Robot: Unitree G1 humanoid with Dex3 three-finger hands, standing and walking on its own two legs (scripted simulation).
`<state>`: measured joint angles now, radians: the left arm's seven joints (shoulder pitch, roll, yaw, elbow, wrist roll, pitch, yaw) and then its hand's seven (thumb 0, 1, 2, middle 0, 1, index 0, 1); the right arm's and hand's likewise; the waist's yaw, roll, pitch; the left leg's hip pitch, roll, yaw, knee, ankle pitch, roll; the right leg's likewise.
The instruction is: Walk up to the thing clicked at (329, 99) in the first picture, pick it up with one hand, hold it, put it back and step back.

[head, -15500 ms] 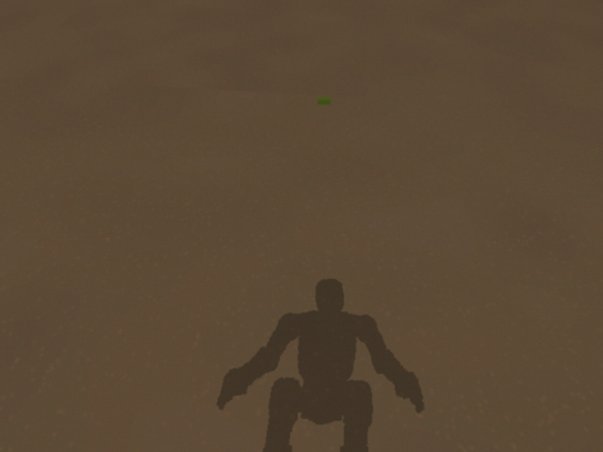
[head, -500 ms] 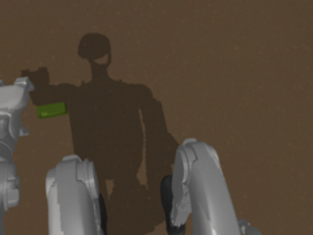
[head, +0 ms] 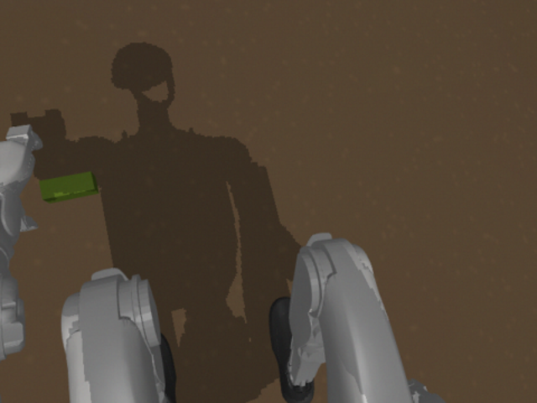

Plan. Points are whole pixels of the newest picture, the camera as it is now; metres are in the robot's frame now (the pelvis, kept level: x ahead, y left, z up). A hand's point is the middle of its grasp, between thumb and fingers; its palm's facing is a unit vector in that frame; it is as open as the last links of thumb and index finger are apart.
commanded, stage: rise first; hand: left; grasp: from above
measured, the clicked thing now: (70, 187) +0.48 +0.28 -0.31
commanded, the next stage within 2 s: approach in 1.64 s
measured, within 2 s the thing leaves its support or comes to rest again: neither
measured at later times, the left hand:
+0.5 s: hand (16, 194) +0.44 +0.31 -0.20, palm faces -0.45 -0.11 -0.89, open 13.2 cm
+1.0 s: hand (12, 192) +0.45 +0.31 -0.19, palm faces -0.45 -0.10 -0.89, open 12.8 cm
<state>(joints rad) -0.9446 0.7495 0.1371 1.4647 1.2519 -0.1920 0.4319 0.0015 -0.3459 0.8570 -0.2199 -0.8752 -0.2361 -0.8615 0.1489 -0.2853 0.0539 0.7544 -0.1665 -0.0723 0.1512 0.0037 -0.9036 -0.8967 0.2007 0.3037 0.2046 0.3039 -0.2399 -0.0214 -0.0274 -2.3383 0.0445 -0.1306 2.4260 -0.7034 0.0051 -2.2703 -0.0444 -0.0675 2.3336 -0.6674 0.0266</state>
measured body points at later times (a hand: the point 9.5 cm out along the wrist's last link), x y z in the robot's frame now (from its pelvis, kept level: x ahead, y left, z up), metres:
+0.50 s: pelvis +0.00 +0.00 -0.01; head +0.25 +0.07 +0.35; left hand +0.46 +0.32 -0.15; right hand +0.04 -0.28 -0.11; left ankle +0.07 +0.13 -0.29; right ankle +0.10 -0.13 -0.29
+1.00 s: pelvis +0.00 +0.00 -0.01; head +0.24 +0.08 +0.36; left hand +0.46 +0.32 -0.14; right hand +0.05 -0.27 -0.10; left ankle +0.07 +0.13 -0.29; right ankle +0.10 -0.13 -0.29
